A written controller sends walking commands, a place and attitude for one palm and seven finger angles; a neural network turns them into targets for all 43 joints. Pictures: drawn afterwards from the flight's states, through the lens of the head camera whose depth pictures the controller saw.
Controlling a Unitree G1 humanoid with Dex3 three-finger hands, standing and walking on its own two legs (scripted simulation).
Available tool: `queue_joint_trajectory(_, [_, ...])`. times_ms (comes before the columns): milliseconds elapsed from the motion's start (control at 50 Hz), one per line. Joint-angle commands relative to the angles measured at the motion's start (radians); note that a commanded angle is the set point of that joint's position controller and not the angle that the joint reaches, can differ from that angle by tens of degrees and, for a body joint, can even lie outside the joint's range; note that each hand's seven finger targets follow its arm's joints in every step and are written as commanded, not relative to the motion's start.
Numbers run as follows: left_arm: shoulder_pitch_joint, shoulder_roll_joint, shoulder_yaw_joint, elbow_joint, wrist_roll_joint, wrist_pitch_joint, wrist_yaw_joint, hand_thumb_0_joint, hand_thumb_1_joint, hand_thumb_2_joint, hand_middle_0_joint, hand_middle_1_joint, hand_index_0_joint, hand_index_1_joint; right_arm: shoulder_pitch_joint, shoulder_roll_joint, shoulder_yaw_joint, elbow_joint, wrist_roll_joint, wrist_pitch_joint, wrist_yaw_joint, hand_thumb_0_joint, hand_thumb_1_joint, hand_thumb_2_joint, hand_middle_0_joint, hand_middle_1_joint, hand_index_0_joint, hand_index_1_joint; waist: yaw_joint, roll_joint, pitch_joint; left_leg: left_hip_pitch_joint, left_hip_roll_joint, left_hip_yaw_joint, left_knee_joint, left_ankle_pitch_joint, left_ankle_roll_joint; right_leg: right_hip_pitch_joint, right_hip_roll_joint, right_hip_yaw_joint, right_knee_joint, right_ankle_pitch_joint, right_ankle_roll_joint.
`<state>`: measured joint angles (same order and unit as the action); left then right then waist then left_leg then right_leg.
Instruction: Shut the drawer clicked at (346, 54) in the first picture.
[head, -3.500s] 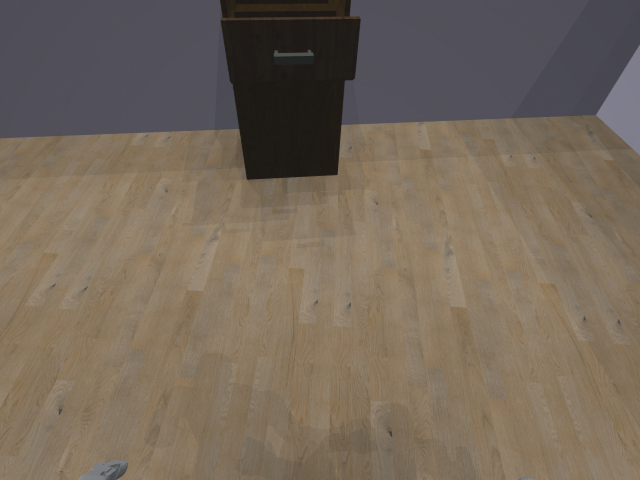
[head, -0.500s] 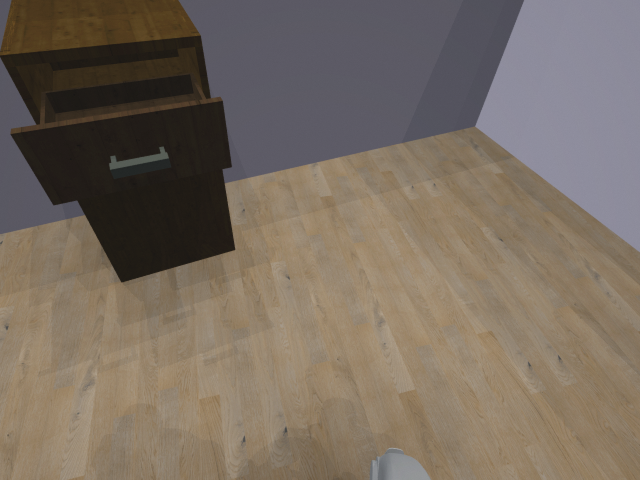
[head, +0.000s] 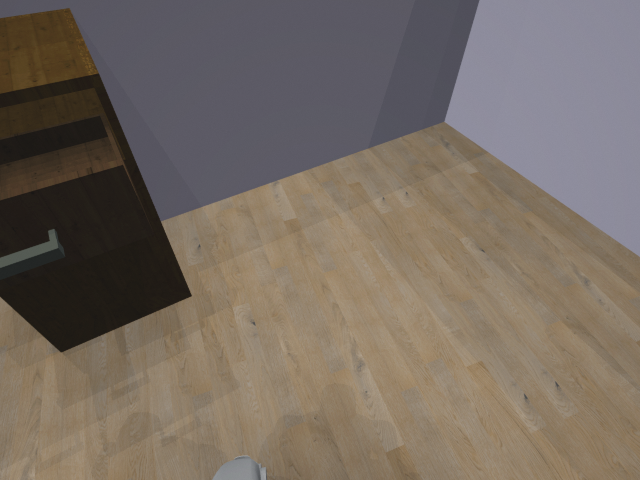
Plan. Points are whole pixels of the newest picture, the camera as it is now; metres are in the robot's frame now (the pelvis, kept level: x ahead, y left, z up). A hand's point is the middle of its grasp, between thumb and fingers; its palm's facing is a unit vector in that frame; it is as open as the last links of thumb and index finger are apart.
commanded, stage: turn to face it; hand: left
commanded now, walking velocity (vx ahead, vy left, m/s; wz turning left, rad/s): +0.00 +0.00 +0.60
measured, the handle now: (21, 253) +0.46 +0.52 -0.04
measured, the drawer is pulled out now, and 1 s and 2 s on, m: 0.30 0.30 0.30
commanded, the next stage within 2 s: take the last steps up to it in 0.80 s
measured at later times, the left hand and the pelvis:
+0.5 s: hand out of the picture +0.13 +0.25 -0.17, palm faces +0.31 -0.92 -0.23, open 7.4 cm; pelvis +0.10 +0.03 +0.00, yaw +14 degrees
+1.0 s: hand out of the picture +0.06 +0.15 -0.15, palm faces +0.52 -0.82 -0.25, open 7.4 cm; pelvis +0.11 -0.03 +0.00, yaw +29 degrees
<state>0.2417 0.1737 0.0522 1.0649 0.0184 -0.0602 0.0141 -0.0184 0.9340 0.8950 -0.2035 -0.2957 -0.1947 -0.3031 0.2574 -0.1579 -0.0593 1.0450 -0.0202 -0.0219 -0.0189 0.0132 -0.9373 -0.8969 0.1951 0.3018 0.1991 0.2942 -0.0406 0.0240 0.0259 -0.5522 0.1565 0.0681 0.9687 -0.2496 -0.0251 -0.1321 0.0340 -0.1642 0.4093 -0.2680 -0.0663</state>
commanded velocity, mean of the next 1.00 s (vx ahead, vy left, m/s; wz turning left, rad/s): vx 0.04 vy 0.01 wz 0.42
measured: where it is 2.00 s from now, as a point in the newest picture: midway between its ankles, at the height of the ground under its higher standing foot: (269, 461)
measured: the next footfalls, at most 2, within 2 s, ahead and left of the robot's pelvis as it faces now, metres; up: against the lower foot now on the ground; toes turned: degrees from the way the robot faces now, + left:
left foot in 0.16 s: +0.19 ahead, +0.14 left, +0.00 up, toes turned +13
right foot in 0.68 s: +0.19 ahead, -0.10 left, +0.00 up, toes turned +18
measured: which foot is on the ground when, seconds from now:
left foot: up 0.00-0.14, down 0.16-0.68, up 0.70-1.00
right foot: down 0.00-0.16, up 0.18-0.66, down 0.68-1.00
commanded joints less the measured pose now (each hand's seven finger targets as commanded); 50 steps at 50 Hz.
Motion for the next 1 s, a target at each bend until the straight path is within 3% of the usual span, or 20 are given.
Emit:
queue_joint_trajectory(0, [0.073,0.096,0.006,-0.016,0.003,-0.020,0.006,0.000,0.900,0.900,-0.200,-0.300,-0.200,-0.300,0.041,0.005,0.018,-0.029,0.004,-0.003,0.029,0.000,-0.900,-0.900,0.200,0.300,0.200,0.300,0.025,-0.151,0.051,0.074,-0.031,0.031,-0.177,0.063,0.000,-0.038,-0.279,0.062,-0.130,0.527,-0.067])
queue_joint_trajectory(60, [0.093,0.119,0.010,-0.017,0.004,-0.005,0.012,0.000,0.900,0.900,-0.200,-0.300,-0.200,-0.300,-0.033,-0.034,0.016,-0.063,0.003,-0.004,0.030,0.000,-0.900,-0.900,0.200,0.300,0.200,0.300,0.045,-0.147,0.062,0.099,-0.059,0.056,-0.254,0.050,0.017,0.034,-0.309,0.040,-0.058,0.642,-0.041])
queue_joint_trajectory(100, [0.080,0.145,0.020,-0.030,0.002,0.006,0.018,0.000,0.900,0.900,-0.200,-0.300,-0.200,-0.300,0.043,-0.074,0.007,-0.057,-0.003,-0.001,0.029,0.000,-0.900,-0.900,0.200,0.300,0.200,0.300,0.001,-0.097,0.008,0.214,-0.088,0.052,-0.360,0.105,0.031,0.065,-0.306,-0.002,0.124,0.678,-0.004])
queue_joint_trajectory(120, [0.079,0.148,0.023,-0.043,-0.004,0.014,0.018,0.000,0.900,0.900,-0.200,-0.300,-0.200,-0.300,0.131,-0.121,-0.006,-0.041,-0.008,-0.003,0.026,0.000,-0.900,-0.900,0.200,0.300,0.200,0.300,-0.033,-0.024,-0.063,0.366,-0.081,0.020,-0.437,0.320,0.048,0.014,-0.274,-0.028,0.304,0.589,0.034])
queue_joint_trajectory(140, [0.108,0.115,0.025,-0.068,-0.023,0.021,0.015,0.000,0.900,0.900,-0.200,-0.300,-0.200,-0.300,0.195,-0.215,-0.025,-0.049,-0.018,-0.006,0.017,0.000,-0.900,-0.900,0.200,0.300,0.200,0.300,-0.045,0.208,-0.147,0.560,0.111,-0.238,-0.479,0.711,0.151,-0.194,-0.153,-0.063,0.544,0.204,0.101])
queue_joint_trajectory(160, [0.110,0.089,0.014,-0.101,-0.027,0.022,0.014,0.000,0.900,0.900,-0.200,-0.300,-0.200,-0.300,0.229,-0.278,-0.031,-0.045,-0.003,-0.002,0.010,0.000,-0.900,-0.900,0.200,0.300,0.200,0.300,-0.041,0.343,-0.201,0.614,0.290,-0.462,-0.541,1.025,0.287,-0.321,-0.058,0.021,0.808,-0.421,0.122])
queue_joint_trajectory(180, [0.056,0.122,0.014,-0.123,-0.018,0.035,0.020,0.000,0.900,0.900,-0.200,-0.300,-0.200,-0.300,0.191,-0.273,-0.024,-0.050,0.007,0.008,0.007,0.000,-0.900,-0.900,0.200,0.300,0.200,0.300,-0.029,0.213,-0.168,0.537,0.275,-0.441,-0.572,0.799,0.305,-0.334,-0.084,0.123,0.874,-0.400,0.105])
queue_joint_trajectory(220, [-0.009,0.103,0.029,-0.128,-0.007,0.046,0.014,0.000,0.900,0.900,-0.200,-0.300,-0.200,-0.300,0.065,-0.219,-0.023,-0.092,0.002,0.006,-0.003,0.000,-0.900,-0.900,0.200,0.300,0.200,0.300,-0.005,0.152,-0.070,0.408,0.194,-0.402,-0.620,0.472,0.255,-0.420,-0.129,0.163,0.873,-0.272,0.113])
queue_joint_trajectory(280, [0.039,0.092,0.035,-0.114,-0.004,0.068,0.003,0.000,0.900,0.900,-0.200,-0.300,-0.200,-0.300,-0.041,-0.192,-0.017,-0.133,0.002,0.006,-0.001,0.000,-0.900,-0.900,0.200,0.300,0.200,0.300,0.048,0.090,-0.062,0.295,0.088,-0.257,-0.666,0.305,0.182,-0.342,-0.129,0.151,0.779,-0.130,0.128])
queue_joint_trajectory(360, [0.029,0.090,0.043,-0.140,0.000,0.090,0.008,0.000,0.900,0.900,-0.200,-0.300,-0.200,-0.300,-0.045,-0.203,-0.033,-0.153,0.000,0.020,0.007,0.000,-0.900,-0.900,0.200,0.300,0.200,0.300,0.039,0.083,-0.070,0.275,0.062,-0.293,-0.711,0.078,0.188,-0.338,-0.120,0.148,0.665,-0.097,0.143])
queue_joint_trajectory(480, [-0.062,0.104,0.041,-0.204,0.000,0.089,0.012,0.000,0.900,0.900,-0.200,-0.300,-0.200,-0.300,-0.012,-0.224,-0.049,-0.162,-0.005,0.038,0.012,0.000,-0.900,-0.900,0.200,0.300,0.200,0.300,0.004,0.123,-0.065,0.330,0.065,-0.394,-0.686,0.069,0.213,-0.349,-0.096,0.154,0.492,-0.154,0.146])
queue_joint_trajectory(600, [0.035,0.112,0.037,-0.207,-0.011,0.072,0.018,0.000,0.900,0.900,-0.200,-0.300,-0.200,-0.300,-0.060,-0.226,-0.056,-0.189,-0.001,0.049,0.015,0.000,-0.900,-0.900,0.200,0.300,0.200,0.300,0.054,0.125,-0.096,0.234,0.007,-0.404,-0.570,0.223,0.170,-0.074,-0.044,0.139,0.128,-0.033,0.121])
queue_joint_trajectory(620, [0.071,0.135,0.042,-0.201,-0.009,0.065,0.022,0.000,0.900,0.900,-0.200,-0.300,-0.200,-0.300,-0.072,-0.205,-0.054,-0.196,0.005,0.050,0.019,0.000,-0.900,-0.900,0.200,0.300,0.200,0.300,0.074,0.078,-0.103,0.158,-0.037,-0.368,-0.509,0.145,0.124,0.037,-0.081,0.167,-0.022,0.040,0.110])
queue_joint_trajectory(640, [0.085,0.219,0.054,-0.205,0.006,0.056,0.028,0.000,0.900,0.900,-0.200,-0.300,-0.200,-0.300,-0.060,-0.142,-0.045,-0.209,0.016,0.053,0.024,0.000,-0.900,-0.900,0.200,0.300,0.200,0.300,0.080,-0.163,-0.094,-0.011,-0.153,-0.239,-0.316,-0.071,0.046,0.135,-0.291,0.385,-0.165,-0.029,0.043])
queue_joint_trajectory(660, [0.049,0.291,0.062,-0.230,0.012,0.059,0.027,0.000,0.900,0.900,-0.200,-0.300,-0.200,-0.300,-0.075,-0.126,-0.044,-0.236,0.009,0.052,0.022,0.000,-0.900,-0.900,0.200,0.300,0.200,0.300,0.079,-0.334,-0.049,-0.079,-0.242,-0.107,-0.073,-0.300,-0.007,0.032,-0.513,0.577,-0.202,0.069,-0.070])
queue_joint_trajectory(680, [0.001,0.272,0.057,-0.248,0.006,0.064,0.030,0.000,0.900,0.900,-0.200,-0.300,-0.200,-0.300,-0.088,-0.173,-0.055,-0.231,0.001,0.060,0.022,0.000,-0.900,-0.900,0.200,0.300,0.200,0.300,0.064,-0.182,-0.021,-0.017,-0.191,-0.150,0.089,-0.289,0.003,-0.103,-0.518,0.496,-0.185,0.114,-0.110])
queue_joint_trajectory(740, [-0.091,0.177,0.031,-0.250,-0.001,0.049,0.025,0.000,0.900,0.900,-0.200,-0.300,-0.200,-0.300,-0.031,-0.152,-0.049,-0.164,-0.005,0.078,0.031,0.000,-0.900,-0.900,0.200,0.300,0.200,0.300,0.004,-0.158,0.026,-0.013,-0.152,-0.124,0.246,-0.136,-0.016,-0.110,-0.344,0.272,-0.113,0.272,-0.063])
queue_joint_trajectory(780, [-0.053,0.166,0.029,-0.237,0.001,0.043,0.026,0.000,0.900,0.900,-0.200,-0.300,-0.200,-0.300,-0.025,-0.137,-0.042,-0.153,0.000,0.077,0.033,0.000,-0.900,-0.900,0.200,0.300,0.200,0.300,0.016,-0.151,0.006,-0.014,-0.148,-0.096,0.213,-0.121,-0.029,-0.042,-0.327,0.211,-0.090,0.363,-0.058])
queue_joint_trajectory(880, [0.084,0.188,0.032,-0.174,0.008,0.044,0.023,0.000,0.900,0.900,-0.200,-0.300,-0.200,-0.300,-0.123,-0.119,-0.023,-0.161,0.004,0.078,0.028,0.000,-0.900,-0.900,0.200,0.300,0.200,0.300,0.083,-0.190,-0.003,0.034,-0.139,-0.052,0.019,-0.190,-0.044,0.056,-0.346,0.204,-0.064,0.485,-0.077])
queue_joint_trajectory(980, [0.162,0.211,0.040,-0.111,0.014,0.034,0.011,0.000,0.900,0.900,-0.200,-0.300,-0.200,-0.300,-0.170,-0.114,-0.008,-0.164,0.002,0.058,0.039,0.000,-0.900,-0.900,0.200,0.300,0.200,0.300,0.122,-0.211,-0.017,0.084,-0.129,-0.017,-0.141,-0.212,-0.022,0.101,-0.388,0.265,-0.137,0.170,-0.081])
